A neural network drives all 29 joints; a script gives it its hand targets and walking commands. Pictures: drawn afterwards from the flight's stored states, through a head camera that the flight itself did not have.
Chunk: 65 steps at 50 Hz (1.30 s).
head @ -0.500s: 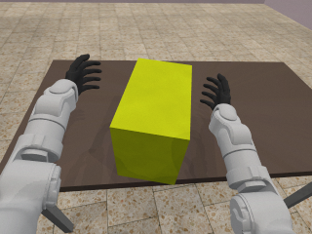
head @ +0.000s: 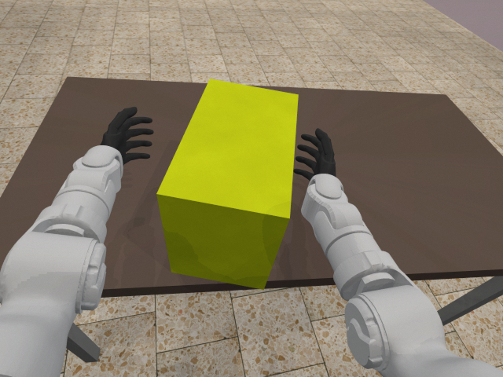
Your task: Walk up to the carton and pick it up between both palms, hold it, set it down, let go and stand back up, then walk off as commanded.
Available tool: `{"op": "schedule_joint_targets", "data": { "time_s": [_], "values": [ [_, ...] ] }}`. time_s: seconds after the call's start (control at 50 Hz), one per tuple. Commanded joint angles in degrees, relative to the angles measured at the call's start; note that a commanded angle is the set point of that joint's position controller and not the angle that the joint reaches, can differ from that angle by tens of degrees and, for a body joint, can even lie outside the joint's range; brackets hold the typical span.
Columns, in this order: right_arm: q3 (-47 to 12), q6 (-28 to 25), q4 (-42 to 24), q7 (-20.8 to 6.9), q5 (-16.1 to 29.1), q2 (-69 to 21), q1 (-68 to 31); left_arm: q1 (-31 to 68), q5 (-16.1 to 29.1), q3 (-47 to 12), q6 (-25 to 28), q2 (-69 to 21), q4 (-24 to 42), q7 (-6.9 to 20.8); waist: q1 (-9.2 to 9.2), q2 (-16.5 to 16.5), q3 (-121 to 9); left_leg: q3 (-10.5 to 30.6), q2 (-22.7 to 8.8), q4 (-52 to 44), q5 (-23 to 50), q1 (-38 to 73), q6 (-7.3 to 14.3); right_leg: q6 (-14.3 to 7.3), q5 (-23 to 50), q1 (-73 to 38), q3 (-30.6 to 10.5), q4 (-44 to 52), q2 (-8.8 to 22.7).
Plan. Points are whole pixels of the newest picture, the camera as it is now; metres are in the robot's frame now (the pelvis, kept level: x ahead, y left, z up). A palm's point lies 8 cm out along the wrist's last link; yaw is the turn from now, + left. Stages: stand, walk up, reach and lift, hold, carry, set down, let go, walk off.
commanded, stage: reach and lift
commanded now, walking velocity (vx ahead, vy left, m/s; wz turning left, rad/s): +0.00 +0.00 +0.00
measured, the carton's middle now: (236, 181) +0.48 -0.03 +0.02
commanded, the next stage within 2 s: none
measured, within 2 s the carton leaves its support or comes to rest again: neither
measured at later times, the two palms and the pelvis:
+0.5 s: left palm (138, 160) +0.48 +0.14 +0.08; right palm (321, 189) +0.40 -0.17 +0.08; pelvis +0.00 +0.03 -0.02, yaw -2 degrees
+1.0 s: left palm (154, 167) +0.48 +0.12 +0.07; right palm (309, 198) +0.39 -0.15 +0.07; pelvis -0.01 +0.01 -0.01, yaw +0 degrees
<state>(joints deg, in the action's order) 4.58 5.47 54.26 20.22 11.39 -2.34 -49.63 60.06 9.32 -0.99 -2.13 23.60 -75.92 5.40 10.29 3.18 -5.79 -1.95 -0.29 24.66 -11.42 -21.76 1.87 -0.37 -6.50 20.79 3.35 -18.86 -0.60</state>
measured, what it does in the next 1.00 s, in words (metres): stands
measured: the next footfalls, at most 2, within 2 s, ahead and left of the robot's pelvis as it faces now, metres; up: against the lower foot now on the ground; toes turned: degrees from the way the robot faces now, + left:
none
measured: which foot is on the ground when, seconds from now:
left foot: down 0.00-1.00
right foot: down 0.00-1.00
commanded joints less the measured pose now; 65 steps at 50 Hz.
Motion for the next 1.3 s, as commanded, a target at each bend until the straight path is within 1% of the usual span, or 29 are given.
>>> {"op": "schedule_joint_targets", "data": {
  "time_s": [0.0, 0.08, 0.1, 0.14, 0.16, 0.18, 0.22, 0.24, 0.28, 0.3, 0.34, 0.36, 0.38, 0.4, 0.54, 0.6, 0.64, 0.7, 0.78, 0.8, 0.84, 0.9, 0.94, 0.98, 1.0, 1.04, 1.12, 1.16, 1.28],
  "values": [
    [5.0, -5.1, -2.7, -0.4, -3.1, 4.0, -24.4, 32.2, 4.5, -4.5, 7.5, 3.5, 3.7, -0.8, 3.85, -10.2, -31.0, 2.3, -0.4, -1.1, 2.0, 0.2, -0.9, 0.8, 12.5, -10.4, -0.8, -4.7, 0.2],
    [5.8, -7.5, 0.7, -1.0, -4.3, 3.8, -24.5, 33.2, 7.2, -9.1, 9.3, -0.1, 3.4, -1.3, 5.19, -14.9, -36.0, 2.8, -0.9, 3.9, 9.6, 6.9, -3.5, -0.6, 11.6, -0.3, 0.7, -5.4, -0.1],
    [3.9, -8.1, 1.4, -1.3, -3.0, 3.6, -23.4, 31.5, 6.0, -7.1, 9.3, 0.8, 0.5, -1.0, 2.65, -15.3, -36.3, 2.3, -0.9, 5.2, 13.3, 7.4, -3.8, -0.7, 12.6, -0.4, 0.4, -5.4, -0.1],
    [5.3, -9.6, 3.8, -1.6, -3.2, 5.9, -24.8, 34.0, 5.1, -7.5, 9.4, 0.2, 2.7, -1.3, 4.18, -17.2, -38.3, 3.2, -1.2, 7.6, 20.1, 12.0, -5.7, -0.4, 14.5, 3.0, 1.6, -6.1, -0.9],
    [5.8, -9.8, 5.2, -1.5, -3.1, 6.8, -24.3, 33.3, 4.1, -5.7, 9.3, 1.3, 1.2, -1.4, 2.64, -17.5, -38.1, 2.9, -1.0, 7.8, 19.8, 10.9, -6.1, -0.6, 12.9, 3.7, 1.4, -6.1, -1.0],
    [7.3, -10.7, 8.6, -1.6, -3.5, 8.4, -24.1, 31.9, 2.7, -7.2, 8.6, -1.0, 0.7, -1.6, 4.33, -18.7, -36.3, 3.7, -1.8, 7.4, 21.6, 13.5, -7.5, -0.8, 11.9, 6.0, 3.3, -6.2, -1.6],
    [6.3, -12.2, 7.2, -2.0, -2.4, 9.1, -24.5, 32.1, 0.2, -4.6, 8.9, 1.1, 1.7, -2.4, 1.1, -20.8, -39.0, 3.5, -1.9, 8.7, 25.2, 14.6, -8.2, -1.0, 12.4, 6.7, 3.1, -7.0, -1.8],
    [5.4, -12.9, 10.0, -2.3, -2.4, 8.4, -22.0, 27.8, -0.7, -3.8, 7.9, 0.1, -3.9, -2.2, -0.07, -18.7, -33.9, 3.4, -1.9, 9.3, 24.5, 12.4, -8.0, -1.2, 11.0, 7.2, 2.7, -6.3, -1.6],
    [6.7, -13.8, 5.9, -2.2, -2.4, 10.9, -27.1, 33.2, 0.3, -3.3, 8.8, 0.7, 1.4, -3.2, 0.34, -18.4, -37.5, 2.8, -1.5, 9.6, 26.5, 13.5, -8.7, -0.5, 12.2, 8.2, 3.8, -7.6, -2.6],
    [5.3, -14.9, 4.9, -2.4, -2.0, 9.6, -26.4, 31.3, -1.3, -0.8, 9.0, 1.5, -0.1, -3.5, -2.58, -17.2, -37.4, 2.1, -1.1, 10.6, 28.1, 11.0, -8.3, -0.1, 13.4, 5.9, 2.8, -7.6, -2.2],
    [5.3, -15.7, 4.6, -3.3, -1.4, 10.7, -27.4, 32.2, 0.0, -1.2, 10.3, 1.2, 0.7, -4.2, -1.79, -15.3, -37.3, 2.6, -1.4, 9.5, 25.6, 11.4, -8.4, -0.1, 11.5, 6.9, 4.1, -8.3, -2.6],
    [2.9, -16.0, 2.1, -3.6, -0.4, 9.8, -27.5, 30.5, 0.8, 0.1, 10.8, 1.5, -2.0, -4.0, -3.88, -11.9, -38.3, 1.7, -1.1, 10.8, 26.0, 9.9, -7.4, -0.1, 15.2, 4.7, 2.8, -8.9, -2.5],
    [4.0, -16.2, 3.1, -3.6, -1.0, 10.2, -26.4, 30.1, 0.4, 0.3, 11.2, 1.1, -0.9, -4.4, -2.03, -11.2, -40.5, 2.1, -1.0, 10.1, 25.9, 9.7, -7.2, 0.2, 16.3, 3.7, 2.9, -8.9, -2.7],
    [3.0, -16.6, 2.5, -3.8, -0.7, 9.7, -26.6, 30.5, 0.4, -0.2, 11.5, 0.9, -0.6, -4.4, -2.85, -11.6, -41.4, 2.2, -0.7, 10.7, 26.8, 8.6, -7.2, 0.0, 17.4, 3.5, 2.7, -9.6, -2.4],
    [2.1, -14.0, 8.3, -3.6, -0.2, 4.2, -25.7, 30.4, 4.2, -2.4, 13.9, -2.6, -4.9, -1.5, 1.53, -6.1, -34.5, 2.0, -0.1, 8.8, 15.7, 0.9, -3.5, 0.8, 16.7, -1.3, 0.4, -9.3, -0.7],
    [3.2, -14.6, 7.9, -2.8, -2.2, 3.4, -26.6, 30.1, 4.7, -4.7, 14.3, -5.3, -3.7, -0.8, 3.47, -6.0, -34.3, 2.7, 0.0, 8.9, 14.7, -0.2, -3.7, 0.5, 16.7, -0.8, 0.8, -9.8, -0.7],
    [5.3, -15.1, 6.6, -2.8, -4.4, 1.9, -28.5, 31.9, 3.4, -3.8, 14.8, -5.7, -1.7, -0.8, 2.45, -9.0, -36.6, 2.6, -0.1, 9.2, 17.4, 0.6, -4.4, 0.2, 15.6, 1.1, 0.8, -9.5, -0.5],
    [7.9, -17.6, 4.4, -2.3, -8.4, -0.7, -28.1, 33.5, -0.5, -1.5, 14.6, -8.3, 4.0, -1.1, 1.7, -13.4, -42.9, 2.5, -0.4, 10.9, 25.5, 6.2, -6.6, -0.1, 17.3, 2.9, 1.7, -8.5, -1.0],
    [14.4, -19.1, 8.6, -3.1, -13.2, -2.8, -25.4, 34.2, -10.5, 5.2, 12.4, -9.8, 4.7, -1.9, 1.05, -17.0, -40.4, 1.6, 0.1, 9.8, 23.4, 9.2, -7.6, -0.1, 13.9, 3.4, 2.4, -6.7, -0.7],
    [13.8, -19.4, 7.4, -4.0, -14.0, -4.8, -25.6, 33.2, -13.7, 8.2, 12.0, -10.5, 2.5, -1.7, -1.48, -15.2, -37.7, 1.0, -0.1, 9.0, 22.3, 8.2, -6.9, 0.1, 13.2, 1.8, 2.3, -6.3, -0.6],
    [16.6, -19.8, 8.0, -4.9, -17.9, -8.3, -23.3, 32.0, -19.2, 12.6, 11.7, -12.3, 3.4, -1.2, -2.63, -14.5, -33.8, -0.4, 0.7, 7.2, 18.4, 7.2, -6.2, 0.5, 11.7, -2.0, 1.8, -5.0, -0.1],
    [19.7, -21.0, 5.6, -7.8, -24.1, -18.1, -26.9, 33.6, -21.3, 13.9, 12.7, -20.7, 2.2, 1.2, -1.77, -14.3, -33.3, -1.2, 0.8, 3.7, 14.1, 5.0, -5.3, 0.7, 11.9, -6.5, 1.9, -4.6, 0.8],
    [21.8, -21.5, 3.4, -10.7, -31.7, -27.6, -29.1, 33.3, -26.0, 17.9, 13.5, -29.2, -1.2, 3.4, -3.51, -12.5, -31.4, -2.5, 1.4, 1.2, 7.5, 2.1, -4.3, 0.1, 7.3, -10.3, 1.4, -3.7, 1.4],
    [25.3, -22.3, 1.0, -14.4, -39.9, -35.5, -30.3, 34.3, -29.8, 19.4, 14.1, -40.8, -2.7, 6.0, -1.96, -11.5, -30.5, -2.2, 1.0, -0.8, 8.5, 3.9, -4.6, -0.2, 7.7, -9.9, 2.8, -3.5, 0.8],
    [24.2, -22.0, 1.4, -15.7, -41.0, -36.7, -29.1, 32.2, -30.9, 21.9, 15.1, -40.2, -4.6, 6.2, -3.78, -10.0, -30.9, -2.5, 0.7, -0.7, 9.2, 3.3, -4.2, 0.3, 9.6, -12.7, 2.2, -3.9, 1.0],
    [24.7, -21.2, 2.2, -16.9, -45.1, -37.6, -25.8, 30.3, -32.6, 23.7, 16.2, -39.9, -6.1, 6.5, -3.14, -7.6, -27.3, -2.3, 0.2, -2.5, 6.6, 3.2, -3.2, 0.2, 9.1, -16.5, 1.9, -3.4, 1.1],
    [21.4, -21.4, 1.8, -18.2, -46.6, -40.0, -23.5, 25.0, -34.8, 27.4, 17.2, -41.9, -7.9, 7.3, -5.61, -2.3, -26.6, -2.1, -0.1, -3.4, 11.0, 1.6, -2.0, 1.4, 17.1, -23.1, 0.8, -4.3, 0.7],
    [22.9, -20.5, 4.3, -17.9, -47.3, -39.6, -20.9, 25.5, -35.3, 27.2, 16.7, -41.9, -6.4, 7.3, -3.68, -3.0, -23.4, -1.8, -0.3, -4.0, 12.2, 1.8, -2.3, 1.2, 17.1, -25.0, 0.9, -3.9, 0.3],
    [19.8, -22.6, 7.6, -17.2, -42.8, -41.4, -17.7, 23.5, -34.6, 24.5, 15.8, -43.6, -1.4, 6.6, -3.12, -6.3, -20.0, -0.2, -0.8, -1.7, 25.8, 8.0, -4.5, 1.2, 25.6, -24.1, 0.7, -3.0, -0.4]
  ]
}}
